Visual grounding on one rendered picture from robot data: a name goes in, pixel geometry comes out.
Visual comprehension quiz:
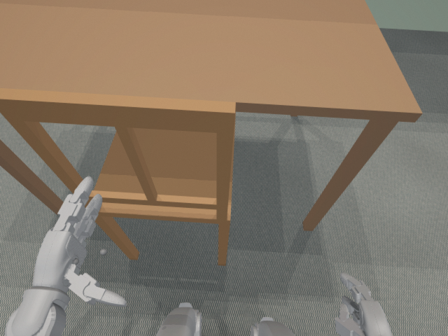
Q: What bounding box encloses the right robot hand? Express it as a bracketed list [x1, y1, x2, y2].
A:
[335, 272, 392, 336]

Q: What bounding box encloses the chair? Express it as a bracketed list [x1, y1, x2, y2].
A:
[0, 88, 236, 266]

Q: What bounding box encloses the left robot thigh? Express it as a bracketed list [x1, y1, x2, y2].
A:
[156, 307, 202, 336]

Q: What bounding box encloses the table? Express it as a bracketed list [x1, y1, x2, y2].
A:
[0, 0, 423, 231]

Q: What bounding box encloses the left robot hand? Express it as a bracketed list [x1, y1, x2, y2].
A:
[32, 176, 127, 307]

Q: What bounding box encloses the left robot shin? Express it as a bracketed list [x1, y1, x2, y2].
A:
[179, 302, 193, 308]

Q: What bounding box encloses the robot left forearm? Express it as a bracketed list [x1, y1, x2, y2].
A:
[5, 286, 70, 336]

